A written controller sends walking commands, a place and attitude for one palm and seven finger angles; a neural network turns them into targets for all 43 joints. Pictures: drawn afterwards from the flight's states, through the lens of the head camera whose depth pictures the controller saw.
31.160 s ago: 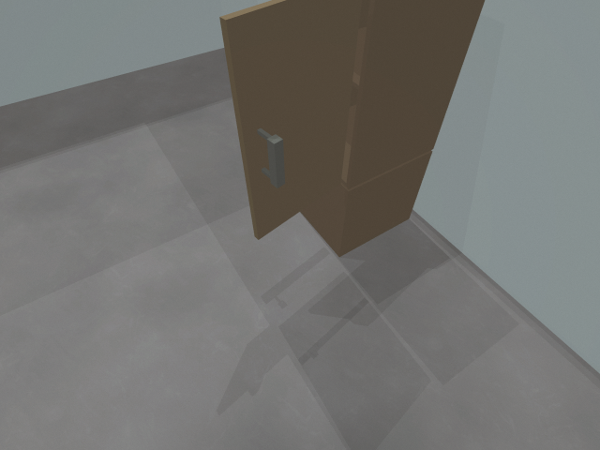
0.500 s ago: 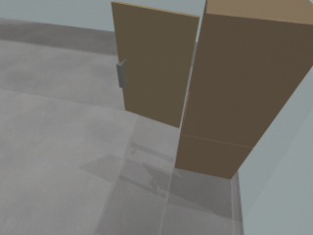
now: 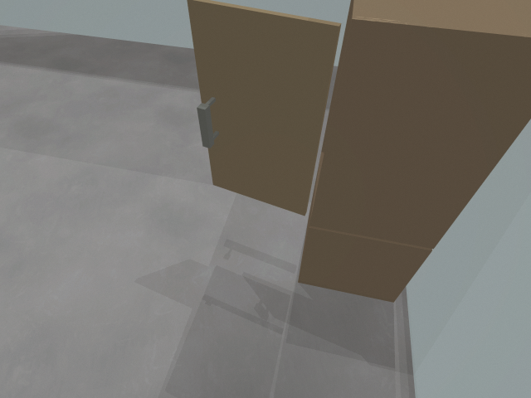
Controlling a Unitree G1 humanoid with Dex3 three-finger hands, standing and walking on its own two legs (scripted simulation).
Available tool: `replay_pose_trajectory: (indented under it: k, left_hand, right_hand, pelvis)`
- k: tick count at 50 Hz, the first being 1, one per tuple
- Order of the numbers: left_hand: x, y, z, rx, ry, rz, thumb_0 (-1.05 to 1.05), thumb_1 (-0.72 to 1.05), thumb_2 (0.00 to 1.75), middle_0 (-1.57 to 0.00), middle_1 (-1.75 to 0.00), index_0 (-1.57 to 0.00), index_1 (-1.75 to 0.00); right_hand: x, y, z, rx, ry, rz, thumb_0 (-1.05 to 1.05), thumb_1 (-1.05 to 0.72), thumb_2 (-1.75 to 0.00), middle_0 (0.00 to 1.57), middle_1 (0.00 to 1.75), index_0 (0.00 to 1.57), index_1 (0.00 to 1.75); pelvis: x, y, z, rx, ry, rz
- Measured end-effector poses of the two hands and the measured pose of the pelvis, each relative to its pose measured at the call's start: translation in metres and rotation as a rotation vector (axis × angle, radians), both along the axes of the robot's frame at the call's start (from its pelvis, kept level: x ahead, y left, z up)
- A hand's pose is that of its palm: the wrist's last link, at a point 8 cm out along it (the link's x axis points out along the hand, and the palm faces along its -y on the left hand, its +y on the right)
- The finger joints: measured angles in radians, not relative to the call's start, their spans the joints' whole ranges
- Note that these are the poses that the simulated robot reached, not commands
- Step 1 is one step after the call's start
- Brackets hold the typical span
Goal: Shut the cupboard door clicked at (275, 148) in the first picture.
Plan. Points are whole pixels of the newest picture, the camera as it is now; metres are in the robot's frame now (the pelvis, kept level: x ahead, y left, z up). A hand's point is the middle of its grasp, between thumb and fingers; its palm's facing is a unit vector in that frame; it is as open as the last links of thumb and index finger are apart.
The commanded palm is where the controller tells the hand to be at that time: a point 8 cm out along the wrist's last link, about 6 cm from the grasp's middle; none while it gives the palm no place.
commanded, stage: turn to face it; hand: left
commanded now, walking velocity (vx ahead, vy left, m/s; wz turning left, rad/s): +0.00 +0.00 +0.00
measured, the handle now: (210, 122) +0.81 +0.20 -0.06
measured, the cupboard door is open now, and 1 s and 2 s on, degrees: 79 79 79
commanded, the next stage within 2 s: take the last steps up to it in 0.80 s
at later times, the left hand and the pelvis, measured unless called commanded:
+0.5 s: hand out of the picture +0.02 +0.17 -0.18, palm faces -0.06 -0.97 -0.22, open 7.4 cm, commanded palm none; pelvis -0.01 -0.01 -0.01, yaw -7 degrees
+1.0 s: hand out of the picture +0.11 +0.17 -0.18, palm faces -0.24 -0.93 -0.26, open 7.4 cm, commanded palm none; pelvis -0.01 -0.01 -0.02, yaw -17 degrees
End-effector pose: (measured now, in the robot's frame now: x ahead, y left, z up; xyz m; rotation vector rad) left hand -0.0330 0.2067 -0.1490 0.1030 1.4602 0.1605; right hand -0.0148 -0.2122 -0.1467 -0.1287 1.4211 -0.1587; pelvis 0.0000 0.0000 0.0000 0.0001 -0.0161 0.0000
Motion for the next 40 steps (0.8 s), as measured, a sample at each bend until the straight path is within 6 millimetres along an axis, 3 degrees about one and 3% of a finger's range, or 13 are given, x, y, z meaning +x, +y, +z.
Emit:
replay_pose_trajectory:
  k: [18,29,35,40]
  left_hand:
    - [0.018,0.004,-0.004,0.013,0.028,-0.053,0.01,0.91,0.9,-0.2,-0.3,-0.2,-0.3]
    - [0.068,0.019,-0.003,0.068,-0.081,-0.133,0.01,0.91,0.9,-0.2,-0.3,-0.2,-0.3]
    - [0.097,0.035,-0.01,0.06,-0.117,-0.173,0.01,0.91,0.9,-0.2,-0.3,-0.2,-0.3]
    - [0.125,0.039,-0.003,0.057,-0.152,-0.237,0.01,0.91,0.9,-0.2,-0.3,-0.2,-0.3]
  right_hand:
    - [0.001,-0.015,-0.005,-0.028,-0.017,-0.088,0.01,-0.91,-0.9,0.2,0.3,0.2,0.3]
    - [0.01,-0.042,-0.005,-0.076,-0.067,-0.139,0.01,-0.91,-0.9,0.2,0.3,0.2,0.3]
    - [0.03,-0.039,0.005,-0.129,-0.174,-0.153,0.01,-0.91,-0.9,0.2,0.3,0.2,0.3]
    - [0.024,-0.028,0.011,-0.121,-0.191,-0.157,0.01,-0.91,-0.9,0.2,0.3,0.2,0.3]
  pelvis:
    - [-0.001,-0.006,-0.006,0.0,0.013,-0.082]
    - [-0.007,-0.008,-0.012,-0.013,0.031,-0.137]
    - [-0.004,0.006,-0.015,-0.019,0.035,-0.184]
    - [-0.007,0.01,-0.01,-0.008,0.021,-0.24]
